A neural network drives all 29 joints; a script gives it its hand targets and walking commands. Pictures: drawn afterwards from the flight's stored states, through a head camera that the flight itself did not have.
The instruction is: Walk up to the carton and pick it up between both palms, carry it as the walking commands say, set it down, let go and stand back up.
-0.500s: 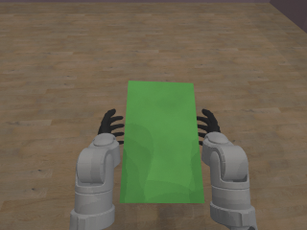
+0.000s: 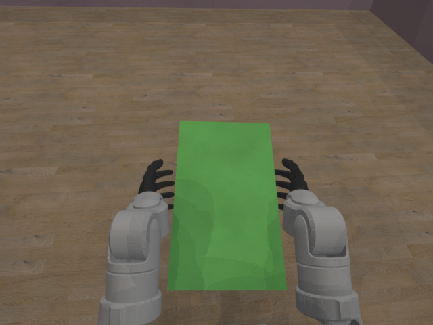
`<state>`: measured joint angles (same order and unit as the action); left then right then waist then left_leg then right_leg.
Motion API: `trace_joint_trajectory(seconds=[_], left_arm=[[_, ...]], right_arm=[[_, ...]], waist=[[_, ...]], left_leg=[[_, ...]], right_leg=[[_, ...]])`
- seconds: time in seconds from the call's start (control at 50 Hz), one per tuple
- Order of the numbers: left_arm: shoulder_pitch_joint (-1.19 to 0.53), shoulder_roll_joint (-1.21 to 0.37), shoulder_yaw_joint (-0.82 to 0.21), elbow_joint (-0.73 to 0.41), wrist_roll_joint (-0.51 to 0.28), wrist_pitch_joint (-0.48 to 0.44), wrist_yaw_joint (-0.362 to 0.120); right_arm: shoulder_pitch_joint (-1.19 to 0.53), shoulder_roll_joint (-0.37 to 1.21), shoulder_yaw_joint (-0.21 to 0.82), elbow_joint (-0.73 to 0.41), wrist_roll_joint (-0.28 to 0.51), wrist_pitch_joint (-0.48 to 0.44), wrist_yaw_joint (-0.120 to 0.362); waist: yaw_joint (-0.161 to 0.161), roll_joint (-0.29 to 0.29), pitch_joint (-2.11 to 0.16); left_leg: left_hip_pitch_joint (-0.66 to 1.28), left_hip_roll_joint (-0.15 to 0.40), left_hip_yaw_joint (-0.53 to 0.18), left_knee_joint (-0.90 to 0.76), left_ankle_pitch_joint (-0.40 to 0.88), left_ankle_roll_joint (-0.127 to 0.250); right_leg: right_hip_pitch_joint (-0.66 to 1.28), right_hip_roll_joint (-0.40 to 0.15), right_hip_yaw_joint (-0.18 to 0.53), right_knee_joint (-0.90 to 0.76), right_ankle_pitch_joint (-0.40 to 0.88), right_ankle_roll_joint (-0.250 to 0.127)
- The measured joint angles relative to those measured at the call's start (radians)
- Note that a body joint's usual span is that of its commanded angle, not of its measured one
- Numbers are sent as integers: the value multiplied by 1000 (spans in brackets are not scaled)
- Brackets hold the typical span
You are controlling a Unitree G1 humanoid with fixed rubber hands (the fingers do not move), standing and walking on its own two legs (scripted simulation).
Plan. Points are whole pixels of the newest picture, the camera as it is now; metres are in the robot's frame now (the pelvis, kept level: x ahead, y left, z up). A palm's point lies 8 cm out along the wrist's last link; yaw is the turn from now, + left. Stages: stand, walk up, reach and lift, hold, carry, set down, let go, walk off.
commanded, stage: carry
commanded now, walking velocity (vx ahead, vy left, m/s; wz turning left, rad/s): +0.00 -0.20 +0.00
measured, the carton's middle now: (221, 212) +0.33 +0.01 +0.01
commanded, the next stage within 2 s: none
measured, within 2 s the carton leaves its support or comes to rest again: neither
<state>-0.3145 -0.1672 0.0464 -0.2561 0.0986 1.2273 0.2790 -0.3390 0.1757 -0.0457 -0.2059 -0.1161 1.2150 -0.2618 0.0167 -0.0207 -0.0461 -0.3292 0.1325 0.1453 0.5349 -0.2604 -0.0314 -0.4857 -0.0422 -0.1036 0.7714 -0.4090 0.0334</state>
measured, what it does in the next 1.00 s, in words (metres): steps to the right: right foot, then left foot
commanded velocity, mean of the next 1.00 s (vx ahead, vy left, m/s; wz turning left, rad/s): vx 0.00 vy -0.20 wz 0.00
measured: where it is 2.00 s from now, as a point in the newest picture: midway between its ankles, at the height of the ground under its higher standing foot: outside the picture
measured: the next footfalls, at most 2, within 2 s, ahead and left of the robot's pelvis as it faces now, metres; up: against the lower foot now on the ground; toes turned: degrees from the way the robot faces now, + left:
right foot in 0.08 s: +0.07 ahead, -0.17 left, +0.00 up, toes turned -9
left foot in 0.40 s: +0.00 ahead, +0.02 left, +0.00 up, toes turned +11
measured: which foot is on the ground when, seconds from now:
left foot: down 0.00-0.12, up 0.14-0.38, down 0.40-0.66, up 0.68-0.90, down 0.92-1.00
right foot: up 0.00-0.06, down 0.08-0.40, up 0.42-0.62, down 0.64-0.94, up 0.96-1.00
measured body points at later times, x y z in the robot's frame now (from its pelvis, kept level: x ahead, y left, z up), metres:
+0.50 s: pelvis -0.03 -0.11 +0.00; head -0.02 -0.09 +0.45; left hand +0.27 +0.03 +0.08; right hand +0.28 -0.22 +0.09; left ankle -0.04 +0.02 -0.74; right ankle +0.00 -0.19 -0.71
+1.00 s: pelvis -0.06 -0.22 -0.01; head -0.05 -0.20 +0.44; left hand +0.25 -0.08 +0.08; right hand +0.25 -0.33 +0.09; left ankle -0.07 -0.10 -0.74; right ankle -0.01 -0.29 -0.72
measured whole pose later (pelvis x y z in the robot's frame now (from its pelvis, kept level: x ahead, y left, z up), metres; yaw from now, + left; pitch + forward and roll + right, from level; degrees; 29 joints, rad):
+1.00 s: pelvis -0.06 -0.22 -0.01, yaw +1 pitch +4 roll +0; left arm -0.33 -0.17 0.06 -0.22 0.13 1.22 0.28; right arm -0.34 0.18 -0.04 -0.21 -0.10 1.23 -0.26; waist -0.02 -0.04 -0.07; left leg -0.33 0.09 0.17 0.59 -0.30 0.00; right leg -0.46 -0.02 -0.18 0.69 -0.35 -0.02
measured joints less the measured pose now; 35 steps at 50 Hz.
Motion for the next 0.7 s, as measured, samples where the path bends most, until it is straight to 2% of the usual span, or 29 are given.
trace_joint_trajectory(seconds=[0.08, 0.1, 0.12, 0.14, 0.18, 0.2, 0.26, 0.34, 0.4, 0.44, 0.5, 0.58, 0.62, 0.64, 0.66, 0.7], left_arm=[[-19, -6, 3, -18, -2, -4, 4], [-25, -8, 5, -14, 0, -8, 3], [-30, -10, 3, -5, 3, -10, 1], [-33, -12, -3, 10, 5, -11, -2], [-39, -13, -17, 40, 9, -8, -9], [-39, -13, -20, 48, 12, -6, -12], [-36, -12, -11, 53, 29, -9, -13], [-38, -13, 11, 42, 37, -16, -12], [-38, -12, 8, 41, 36, -19, -5], [-18, -6, 9, 40, 33, -18, -3], [-1, -1, 8, 28, 17, 1, 0], [-15, -4, 3, 1, 3, 8, 3], [-26, -8, 7, -8, 3, 4, 6], [-31, -10, 9, -8, 4, 1, 6], [-37, -12, 10, -3, 6, -1, 5], [-45, -15, 0, 24, 10, -4, -1]], right_arm=[[-21, 7, -13, -22, -10, 0, -3], [-25, 8, -17, -23, -12, -2, -2], [-23, 7, -21, -25, -15, -1, -2], [-15, 4, -26, -28, -16, 0, -1], [5, -2, -36, -34, -9, 9, -2], [13, -5, -37, -38, -2, 14, -4], [20, -7, -24, -47, 24, 22, -7], [17, -6, -5, -51, 36, 15, -10], [10, -3, -7, -40, 28, 8, -7], [9, -3, 3, -11, 20, 2, 0], [2, -1, 6, 14, 8, 9, 5], [-18, 6, -9, -1, -12, 7, -3], [-30, 10, -16, -12, -16, 7, -4], [-35, 12, -19, -15, -18, 6, -4], [-37, 12, -23, -17, -21, 5, -4], [-23, 7, -33, -22, -22, 8, -2]], waist=[[9, 20, 6], [8, 29, 10], [0, 38, 11], [-9, 43, 7], [-29, 38, -3], [-39, 34, -4], [-62, 27, -1], [-64, 20, -8], [-55, 10, -22], [-42, -16, -27], [-18, -14, -20], [3, 10, 2], [8, 19, 6], [10, 26, 7], [6, 33, 11], [-12, 43, 5]], left_leg=[[-24, 50, -13, 36, -3, -44], [-30, 66, -19, 56, -11, -57], [-37, 77, -29, 75, -21, -56], [-51, 78, -43, 106, -74, -49], [-103, 44, -63, 254, -252, -35], [-129, 20, -68, 339, -300, -26], [-159, -32, -55, 459, -307, -9], [-103, -63, -25, 300, -248, 7], [-10, -59, 8, 55, -72, 20], [-11, -58, 13, 53, -38, 30], [4, -33, 13, 24, -29, 22], [4, 15, -1, 3, -1, -13], [-9, 40, -6, 26, -7, -36], [-16, 55, -9, 47, -15, -49], [-20, 69, -16, 65, -23, -59], [-45, 72, -40, 124, -119, -48]], right_leg=[[92, -19, -16, -193, 39, 10], [103, -11, -31, -227, 132, 6], [104, -4, -43, -230, 212, -11], [96, 0, -53, -211, 219, -32], [84, -8, -64, -190, 182, -68], [80, -13, -66, -190, 173, -78], [76, -13, -69, -206, 185, -90], [64, 8, -84, -219, 201, -109], [51, 27, -106, -197, 192, -118], [33, 21, -95, -138, 110, -71], [-5, 20, -38, 0, 11, -25], [27, -2, -4, -56, -1, 5], [80, -14, -13, -165, 21, 9], [101, -13, -27, -216, 80, 7], [107, -6, -42, -235, 184, -2], [95, 2, -62, -205, 210, -45]])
